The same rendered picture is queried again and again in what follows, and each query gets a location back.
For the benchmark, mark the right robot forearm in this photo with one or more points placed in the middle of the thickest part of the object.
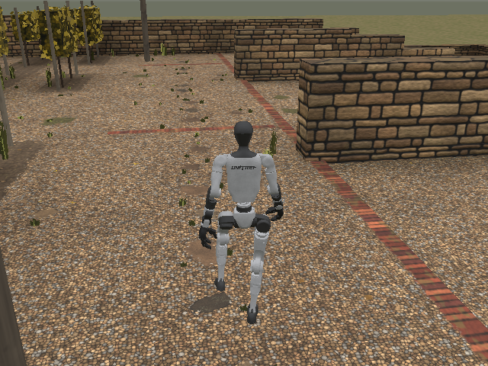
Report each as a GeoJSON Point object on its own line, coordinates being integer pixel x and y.
{"type": "Point", "coordinates": [277, 199]}

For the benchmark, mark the robot right upper arm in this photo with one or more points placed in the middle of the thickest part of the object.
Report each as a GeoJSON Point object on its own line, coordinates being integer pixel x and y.
{"type": "Point", "coordinates": [270, 171]}

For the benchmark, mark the robot left upper arm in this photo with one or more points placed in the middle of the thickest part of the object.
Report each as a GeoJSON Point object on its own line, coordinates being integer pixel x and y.
{"type": "Point", "coordinates": [216, 175]}

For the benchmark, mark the robot right thigh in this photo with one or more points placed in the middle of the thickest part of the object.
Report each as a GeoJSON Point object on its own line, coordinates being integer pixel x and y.
{"type": "Point", "coordinates": [262, 227]}

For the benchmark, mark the left robot forearm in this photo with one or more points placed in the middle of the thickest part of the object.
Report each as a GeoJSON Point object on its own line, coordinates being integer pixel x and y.
{"type": "Point", "coordinates": [208, 209]}

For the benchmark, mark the left robot hand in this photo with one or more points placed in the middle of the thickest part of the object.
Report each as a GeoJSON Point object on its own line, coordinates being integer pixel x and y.
{"type": "Point", "coordinates": [202, 235]}

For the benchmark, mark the right robot hand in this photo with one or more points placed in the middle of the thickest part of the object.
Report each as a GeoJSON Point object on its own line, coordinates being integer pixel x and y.
{"type": "Point", "coordinates": [273, 210]}

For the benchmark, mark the robot thigh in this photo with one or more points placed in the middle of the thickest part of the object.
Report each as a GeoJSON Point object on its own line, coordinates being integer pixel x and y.
{"type": "Point", "coordinates": [262, 227]}
{"type": "Point", "coordinates": [225, 223]}

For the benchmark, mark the robot left thigh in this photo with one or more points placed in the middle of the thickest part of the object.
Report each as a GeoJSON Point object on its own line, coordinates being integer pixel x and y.
{"type": "Point", "coordinates": [225, 223]}

